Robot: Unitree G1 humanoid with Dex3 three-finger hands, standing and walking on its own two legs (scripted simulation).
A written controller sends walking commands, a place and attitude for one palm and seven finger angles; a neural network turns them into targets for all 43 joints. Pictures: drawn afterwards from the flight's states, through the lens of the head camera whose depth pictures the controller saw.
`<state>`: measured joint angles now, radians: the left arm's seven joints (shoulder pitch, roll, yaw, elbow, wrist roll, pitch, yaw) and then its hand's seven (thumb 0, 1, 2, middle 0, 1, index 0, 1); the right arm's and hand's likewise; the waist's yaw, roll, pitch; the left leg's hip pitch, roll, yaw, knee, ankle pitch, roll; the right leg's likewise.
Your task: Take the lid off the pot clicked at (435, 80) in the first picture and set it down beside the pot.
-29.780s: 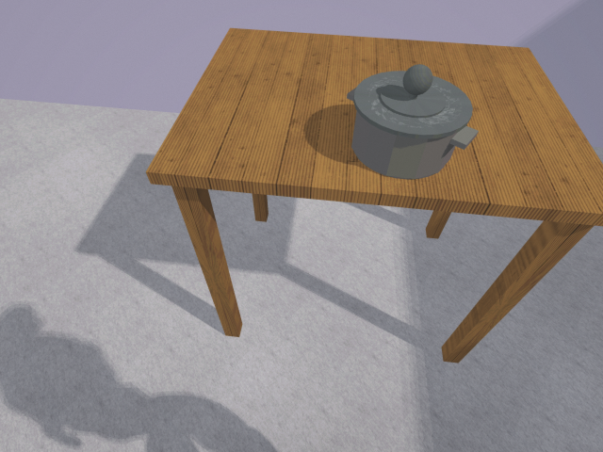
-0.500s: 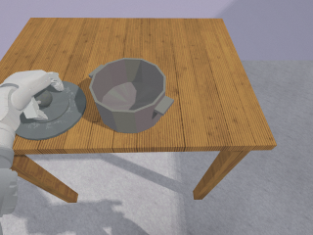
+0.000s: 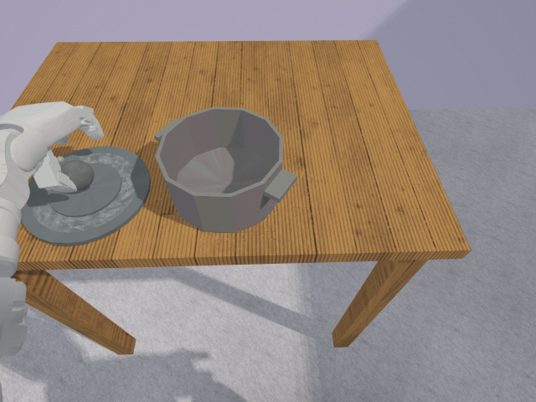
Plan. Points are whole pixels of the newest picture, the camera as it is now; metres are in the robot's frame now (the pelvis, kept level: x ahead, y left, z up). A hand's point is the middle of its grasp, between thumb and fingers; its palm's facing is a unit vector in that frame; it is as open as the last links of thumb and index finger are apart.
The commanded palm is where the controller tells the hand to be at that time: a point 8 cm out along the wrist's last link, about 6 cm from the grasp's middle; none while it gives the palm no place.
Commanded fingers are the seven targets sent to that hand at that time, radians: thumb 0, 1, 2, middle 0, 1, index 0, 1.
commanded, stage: raise the empty hand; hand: left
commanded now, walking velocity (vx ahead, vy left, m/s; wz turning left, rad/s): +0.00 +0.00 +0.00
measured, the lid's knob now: (76, 175) +0.45 +0.30 +0.07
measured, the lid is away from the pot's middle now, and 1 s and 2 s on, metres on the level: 0.23 0.23 0.23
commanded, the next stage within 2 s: draw the hand back to the body in 0.88 s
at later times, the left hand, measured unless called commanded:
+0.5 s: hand (42, 129) +0.45 +0.30 +0.17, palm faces -0.31 -0.06 -0.95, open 11.1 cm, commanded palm +0.43 +0.30 +0.24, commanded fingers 0.00 -0.09 0.81 -0.42 -0.72 -0.42 -0.72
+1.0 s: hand (24, 112) +0.44 +0.30 +0.21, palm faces -0.26 -0.05 -0.96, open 11.1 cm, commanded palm +0.42 +0.30 +0.27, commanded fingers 0.00 -0.09 0.81 -0.42 -0.72 -0.42 -0.72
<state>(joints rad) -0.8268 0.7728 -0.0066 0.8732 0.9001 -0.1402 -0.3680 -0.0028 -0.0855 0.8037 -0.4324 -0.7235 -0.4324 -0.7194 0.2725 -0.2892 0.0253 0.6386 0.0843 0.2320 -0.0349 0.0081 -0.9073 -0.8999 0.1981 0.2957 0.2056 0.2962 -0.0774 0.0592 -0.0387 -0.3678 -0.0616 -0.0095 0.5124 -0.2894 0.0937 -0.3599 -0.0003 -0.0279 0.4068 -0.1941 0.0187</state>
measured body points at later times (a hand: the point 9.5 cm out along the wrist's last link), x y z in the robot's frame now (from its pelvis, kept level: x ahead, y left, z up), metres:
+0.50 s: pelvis +0.00 +0.00 +0.00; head +0.06 -0.01 +0.45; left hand +0.46 +0.30 +0.22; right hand +0.09 -0.27 -0.12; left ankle -0.03 +0.06 -0.74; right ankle +0.00 -0.14 -0.74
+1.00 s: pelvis +0.00 -0.01 +0.00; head +0.05 -0.01 +0.45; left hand +0.45 +0.30 +0.26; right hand +0.10 -0.27 -0.12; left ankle -0.03 +0.06 -0.74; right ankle +0.00 -0.14 -0.74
